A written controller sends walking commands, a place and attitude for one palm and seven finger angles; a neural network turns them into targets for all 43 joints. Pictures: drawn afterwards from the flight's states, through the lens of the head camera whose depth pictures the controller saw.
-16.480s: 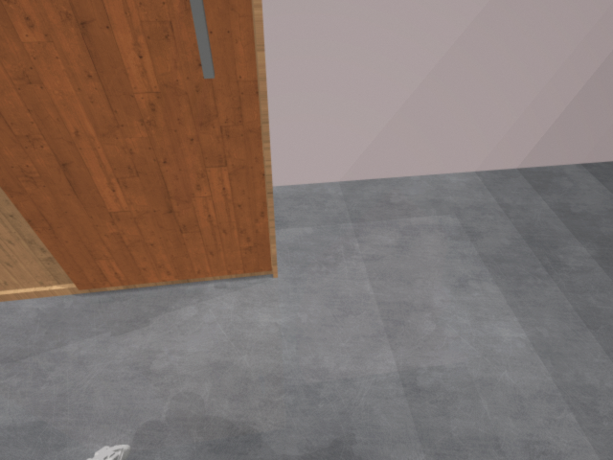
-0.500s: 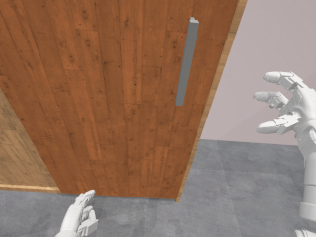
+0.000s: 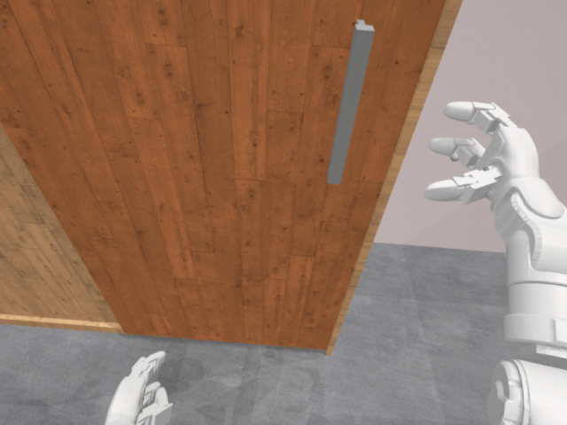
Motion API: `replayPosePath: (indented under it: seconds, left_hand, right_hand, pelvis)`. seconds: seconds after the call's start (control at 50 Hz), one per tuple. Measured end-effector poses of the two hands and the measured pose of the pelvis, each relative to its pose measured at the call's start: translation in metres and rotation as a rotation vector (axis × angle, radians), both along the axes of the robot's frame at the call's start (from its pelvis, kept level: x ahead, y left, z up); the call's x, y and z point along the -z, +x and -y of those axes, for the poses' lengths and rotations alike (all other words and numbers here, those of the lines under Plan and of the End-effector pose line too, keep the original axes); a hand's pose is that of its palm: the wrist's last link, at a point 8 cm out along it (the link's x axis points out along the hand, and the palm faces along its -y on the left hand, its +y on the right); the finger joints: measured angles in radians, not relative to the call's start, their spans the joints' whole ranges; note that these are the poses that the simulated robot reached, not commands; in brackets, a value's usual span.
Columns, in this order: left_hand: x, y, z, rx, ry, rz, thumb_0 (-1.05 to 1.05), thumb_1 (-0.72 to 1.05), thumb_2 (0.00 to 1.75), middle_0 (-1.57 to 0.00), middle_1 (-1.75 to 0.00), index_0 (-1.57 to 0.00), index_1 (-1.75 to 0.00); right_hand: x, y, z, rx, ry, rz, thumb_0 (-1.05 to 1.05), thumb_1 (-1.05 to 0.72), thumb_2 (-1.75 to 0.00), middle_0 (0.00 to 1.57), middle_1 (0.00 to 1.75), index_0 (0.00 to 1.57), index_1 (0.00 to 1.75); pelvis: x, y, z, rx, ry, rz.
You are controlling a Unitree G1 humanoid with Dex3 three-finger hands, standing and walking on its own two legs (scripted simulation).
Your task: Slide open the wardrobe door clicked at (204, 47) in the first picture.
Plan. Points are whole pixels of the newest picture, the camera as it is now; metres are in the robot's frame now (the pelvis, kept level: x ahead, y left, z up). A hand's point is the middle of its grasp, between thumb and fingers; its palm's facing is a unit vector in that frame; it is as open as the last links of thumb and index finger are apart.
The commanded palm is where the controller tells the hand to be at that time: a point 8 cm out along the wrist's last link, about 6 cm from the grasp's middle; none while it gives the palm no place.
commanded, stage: move the hooked fingers beside the handle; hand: right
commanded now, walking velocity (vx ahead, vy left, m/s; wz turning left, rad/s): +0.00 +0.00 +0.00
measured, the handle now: (345, 110) +0.53 -0.06 +0.22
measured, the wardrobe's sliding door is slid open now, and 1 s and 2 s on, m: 0.00 0.00 0.00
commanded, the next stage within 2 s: feel for the door with the fingertips in 1.84 s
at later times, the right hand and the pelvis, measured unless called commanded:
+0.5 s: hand (406, 129) +0.46 -0.14 +0.23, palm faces +0.04 +1.00 +0.00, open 14.0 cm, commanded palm +0.44 -0.19 +0.23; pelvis +0.01 +0.00 +0.00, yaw +1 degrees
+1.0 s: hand (399, 125) +0.46 -0.13 +0.24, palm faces +0.01 +1.00 +0.02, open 14.0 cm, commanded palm +0.44 -0.18 +0.22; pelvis +0.00 +0.00 +0.00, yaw +1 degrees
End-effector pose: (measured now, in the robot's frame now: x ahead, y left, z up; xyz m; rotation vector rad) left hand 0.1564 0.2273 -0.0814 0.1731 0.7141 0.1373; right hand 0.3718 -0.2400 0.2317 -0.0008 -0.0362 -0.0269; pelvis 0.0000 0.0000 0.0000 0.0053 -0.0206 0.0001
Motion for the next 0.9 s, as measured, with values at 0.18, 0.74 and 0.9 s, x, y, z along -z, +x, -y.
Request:
replayPosePath:
  seconds: [0.18, 0.74, 0.9]
  left_hand:
    - [0.011, -0.024, -0.011, -0.046, 0.015, -0.082, 0.01, 0.90, 0.90, -0.20, -0.30, -0.20, -0.30]
    - [0.027, -0.080, -0.024, -0.141, 0.014, -0.228, 0.01, 0.91, 0.90, -0.20, -0.30, -0.20, -0.30]
    - [0.025, -0.072, -0.023, -0.131, 0.015, -0.204, 0.01, 0.91, 0.90, -0.20, -0.30, -0.20, -0.30]
  right_hand:
    - [0.002, 0.025, -0.013, 0.003, -0.012, -0.044, -0.01, 0.50, -0.30, 0.30, 1.20, 0.30, 1.20]
    - [0.000, 0.078, -0.054, -0.008, 0.017, -0.010, -0.01, 0.50, -0.30, 0.30, 1.20, 0.30, 1.20]
    - [0.013, 0.067, -0.053, 0.004, 0.005, -0.025, -0.01, 0.50, -0.30, 0.30, 1.20, 0.30, 1.20]
  pelvis:
    - [0.000, 0.001, 0.001, -0.001, 0.001, -0.013]
    - [0.000, 0.010, 0.002, -0.034, -0.001, -0.058]
    - [0.000, 0.007, 0.002, -0.031, 0.000, -0.046]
